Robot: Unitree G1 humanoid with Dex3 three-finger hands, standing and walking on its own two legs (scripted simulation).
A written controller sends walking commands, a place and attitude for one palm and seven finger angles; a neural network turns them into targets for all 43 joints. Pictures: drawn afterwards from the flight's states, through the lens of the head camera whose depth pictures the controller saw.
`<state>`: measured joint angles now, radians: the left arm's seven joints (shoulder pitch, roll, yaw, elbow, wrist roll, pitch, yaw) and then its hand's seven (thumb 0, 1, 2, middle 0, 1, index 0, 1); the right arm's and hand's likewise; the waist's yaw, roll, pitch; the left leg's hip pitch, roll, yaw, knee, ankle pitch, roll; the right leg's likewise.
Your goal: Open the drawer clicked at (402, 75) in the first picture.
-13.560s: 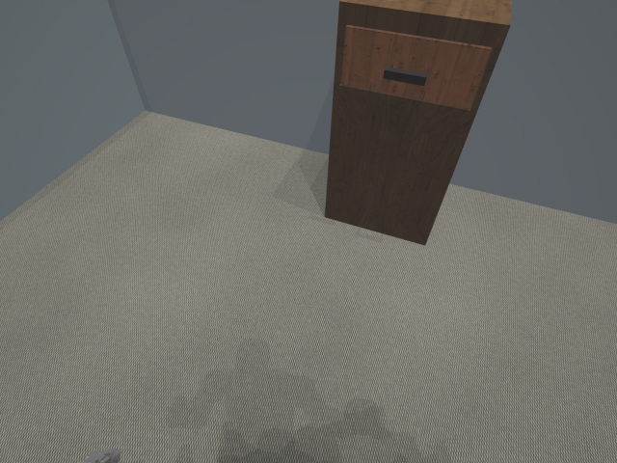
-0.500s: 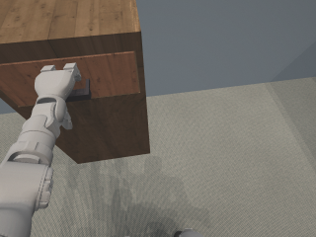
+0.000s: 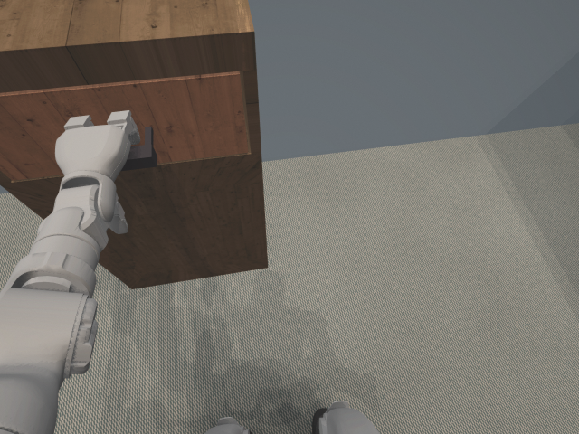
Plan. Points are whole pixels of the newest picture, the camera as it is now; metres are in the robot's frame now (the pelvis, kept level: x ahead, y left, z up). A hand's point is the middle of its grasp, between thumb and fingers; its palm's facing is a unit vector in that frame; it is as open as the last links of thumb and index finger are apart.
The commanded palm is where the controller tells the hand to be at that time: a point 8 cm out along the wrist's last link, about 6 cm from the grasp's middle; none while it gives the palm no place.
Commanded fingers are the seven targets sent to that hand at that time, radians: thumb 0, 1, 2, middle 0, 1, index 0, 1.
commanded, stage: lower the fingers behind the handle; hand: left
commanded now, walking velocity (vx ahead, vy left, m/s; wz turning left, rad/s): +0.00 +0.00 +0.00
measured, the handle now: (113, 148) +0.54 +0.24 +0.01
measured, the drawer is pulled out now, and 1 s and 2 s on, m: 0.00 0.00 0.00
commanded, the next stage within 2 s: close the thumb around the handle in 0.80 s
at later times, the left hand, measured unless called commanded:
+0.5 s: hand (115, 181) +0.50 +0.24 -0.02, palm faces -0.07 -0.02 -1.00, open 13.9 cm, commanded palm +0.49 +0.23 +0.04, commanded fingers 0.00 -0.50 0.30 -0.30 -1.20 -0.30 -1.20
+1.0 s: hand (118, 182) +0.49 +0.24 -0.01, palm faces -0.08 -0.03 -1.00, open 13.7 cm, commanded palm +0.48 +0.23 +0.04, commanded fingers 0.00 -0.16 0.44 -0.32 -1.24 -0.32 -1.24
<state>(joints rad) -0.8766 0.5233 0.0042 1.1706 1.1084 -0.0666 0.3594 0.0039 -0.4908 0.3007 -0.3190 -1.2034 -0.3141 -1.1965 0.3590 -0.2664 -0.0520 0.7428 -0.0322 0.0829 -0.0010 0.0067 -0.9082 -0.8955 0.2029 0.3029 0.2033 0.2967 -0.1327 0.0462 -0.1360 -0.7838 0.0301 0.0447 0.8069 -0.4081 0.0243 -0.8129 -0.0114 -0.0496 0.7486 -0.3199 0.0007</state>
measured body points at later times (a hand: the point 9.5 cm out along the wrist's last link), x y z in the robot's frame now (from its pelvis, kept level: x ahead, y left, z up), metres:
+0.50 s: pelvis +0.00 +0.00 -0.02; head +0.13 +0.01 +0.41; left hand +0.50 +0.24 +0.04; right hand -0.02 -0.27 -0.14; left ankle -0.03 +0.10 -0.70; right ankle +0.01 -0.12 -0.70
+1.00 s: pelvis +0.00 +0.00 -0.01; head +0.13 +0.00 +0.42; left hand +0.49 +0.24 +0.04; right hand -0.02 -0.27 -0.14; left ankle -0.03 +0.10 -0.70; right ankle +0.01 -0.12 -0.70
